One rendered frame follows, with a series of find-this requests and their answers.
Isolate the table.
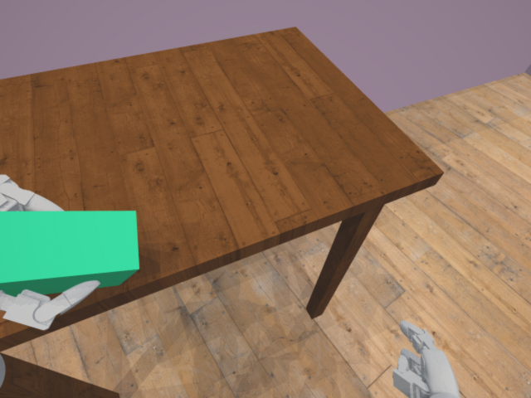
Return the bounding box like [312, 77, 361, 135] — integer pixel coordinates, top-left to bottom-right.
[0, 27, 444, 398]

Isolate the robot right hand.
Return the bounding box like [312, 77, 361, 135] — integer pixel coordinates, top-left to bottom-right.
[393, 320, 460, 398]

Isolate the robot left hand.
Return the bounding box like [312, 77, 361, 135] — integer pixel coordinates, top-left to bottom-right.
[0, 175, 100, 331]

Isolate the sponge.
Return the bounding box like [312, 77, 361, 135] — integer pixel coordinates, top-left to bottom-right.
[0, 211, 139, 297]

